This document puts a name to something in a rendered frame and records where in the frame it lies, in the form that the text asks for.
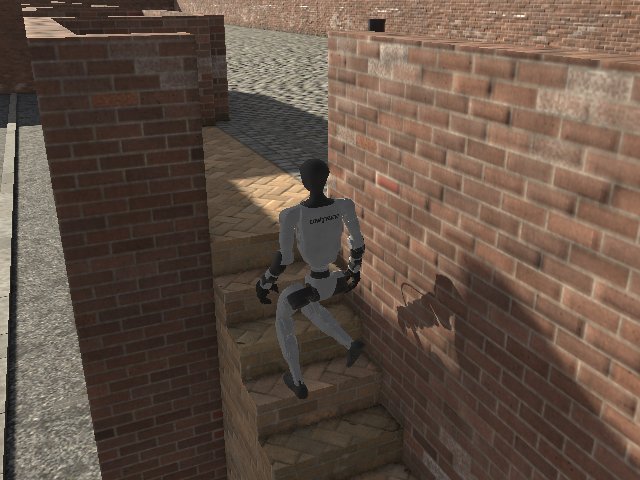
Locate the right robot forearm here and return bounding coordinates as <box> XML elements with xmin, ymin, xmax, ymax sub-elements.
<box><xmin>348</xmin><ymin>236</ymin><xmax>365</xmax><ymax>273</ymax></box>

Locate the robot right upper arm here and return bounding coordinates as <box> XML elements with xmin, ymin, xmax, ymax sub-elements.
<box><xmin>334</xmin><ymin>198</ymin><xmax>364</xmax><ymax>250</ymax></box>

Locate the left robot thigh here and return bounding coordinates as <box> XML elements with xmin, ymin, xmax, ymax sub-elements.
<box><xmin>276</xmin><ymin>283</ymin><xmax>314</xmax><ymax>336</ymax></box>

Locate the robot left upper arm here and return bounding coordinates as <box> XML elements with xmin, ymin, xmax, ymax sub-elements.
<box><xmin>278</xmin><ymin>206</ymin><xmax>300</xmax><ymax>265</ymax></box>

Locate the left robot hand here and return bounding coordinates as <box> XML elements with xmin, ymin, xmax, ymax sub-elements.
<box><xmin>256</xmin><ymin>280</ymin><xmax>279</xmax><ymax>304</ymax></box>

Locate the left robot forearm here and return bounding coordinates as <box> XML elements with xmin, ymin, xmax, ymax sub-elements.
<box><xmin>260</xmin><ymin>251</ymin><xmax>286</xmax><ymax>289</ymax></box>

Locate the right robot hand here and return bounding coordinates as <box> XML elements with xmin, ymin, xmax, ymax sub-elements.
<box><xmin>343</xmin><ymin>267</ymin><xmax>361</xmax><ymax>293</ymax></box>

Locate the left robot foot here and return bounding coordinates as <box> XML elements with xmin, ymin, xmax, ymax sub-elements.
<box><xmin>283</xmin><ymin>373</ymin><xmax>308</xmax><ymax>399</ymax></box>

